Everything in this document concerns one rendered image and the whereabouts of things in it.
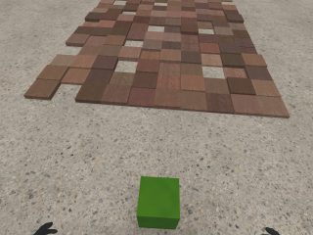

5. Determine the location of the left robot hand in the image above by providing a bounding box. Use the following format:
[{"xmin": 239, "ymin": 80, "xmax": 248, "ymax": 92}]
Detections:
[{"xmin": 33, "ymin": 221, "xmax": 58, "ymax": 235}]

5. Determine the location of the carton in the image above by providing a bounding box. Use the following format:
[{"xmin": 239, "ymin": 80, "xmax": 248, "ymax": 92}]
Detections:
[{"xmin": 136, "ymin": 176, "xmax": 180, "ymax": 230}]

